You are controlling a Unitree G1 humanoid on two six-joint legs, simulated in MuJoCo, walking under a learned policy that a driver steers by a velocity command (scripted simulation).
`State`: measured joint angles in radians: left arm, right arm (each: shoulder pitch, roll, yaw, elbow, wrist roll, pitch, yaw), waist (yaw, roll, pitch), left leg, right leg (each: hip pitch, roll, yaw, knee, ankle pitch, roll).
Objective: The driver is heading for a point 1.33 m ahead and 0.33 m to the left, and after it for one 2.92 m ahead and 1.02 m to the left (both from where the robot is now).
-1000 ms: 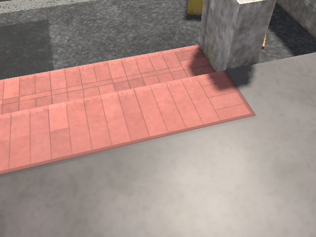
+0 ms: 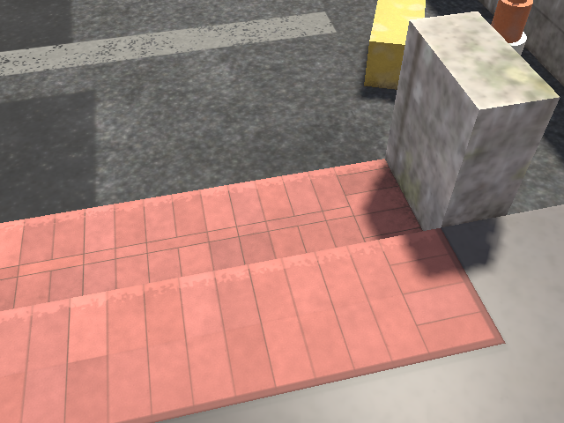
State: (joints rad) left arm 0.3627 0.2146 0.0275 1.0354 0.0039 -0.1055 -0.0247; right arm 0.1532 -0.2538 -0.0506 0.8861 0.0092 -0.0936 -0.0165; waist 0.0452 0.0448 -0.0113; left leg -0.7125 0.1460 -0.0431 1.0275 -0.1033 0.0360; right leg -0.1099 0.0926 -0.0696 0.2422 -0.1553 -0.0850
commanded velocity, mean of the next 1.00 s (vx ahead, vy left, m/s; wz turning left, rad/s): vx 0.50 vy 0.00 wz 0.00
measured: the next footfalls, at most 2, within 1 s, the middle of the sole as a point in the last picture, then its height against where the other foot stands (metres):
left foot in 0.26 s outside the picture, level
right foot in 0.82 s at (345, 375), level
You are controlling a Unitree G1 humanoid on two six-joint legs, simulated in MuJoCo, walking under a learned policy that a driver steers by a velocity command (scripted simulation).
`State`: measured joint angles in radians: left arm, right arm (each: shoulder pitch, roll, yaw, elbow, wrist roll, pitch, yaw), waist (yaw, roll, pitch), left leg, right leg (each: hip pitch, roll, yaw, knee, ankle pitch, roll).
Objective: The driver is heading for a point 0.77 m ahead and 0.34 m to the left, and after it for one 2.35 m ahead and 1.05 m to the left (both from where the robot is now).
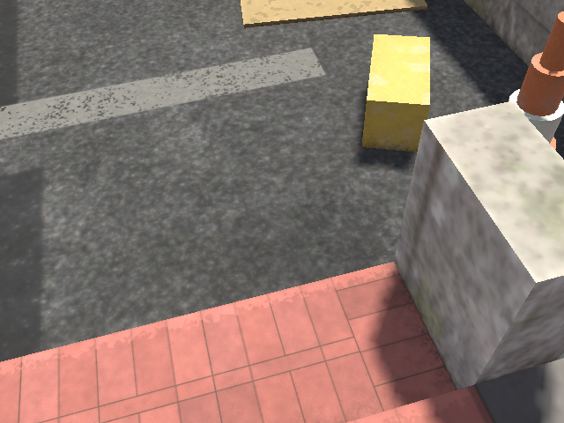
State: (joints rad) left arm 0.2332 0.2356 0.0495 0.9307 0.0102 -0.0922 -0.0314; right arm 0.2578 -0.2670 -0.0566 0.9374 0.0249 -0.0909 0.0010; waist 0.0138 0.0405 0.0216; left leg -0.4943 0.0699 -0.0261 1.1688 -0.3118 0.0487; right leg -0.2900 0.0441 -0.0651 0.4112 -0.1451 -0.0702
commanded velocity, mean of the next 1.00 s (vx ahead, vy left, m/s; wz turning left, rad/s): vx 0.50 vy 0.00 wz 0.48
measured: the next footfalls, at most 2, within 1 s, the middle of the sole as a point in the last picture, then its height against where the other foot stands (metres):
left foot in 0.38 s outside the picture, level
right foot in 0.94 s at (299, 355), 0.11 m lower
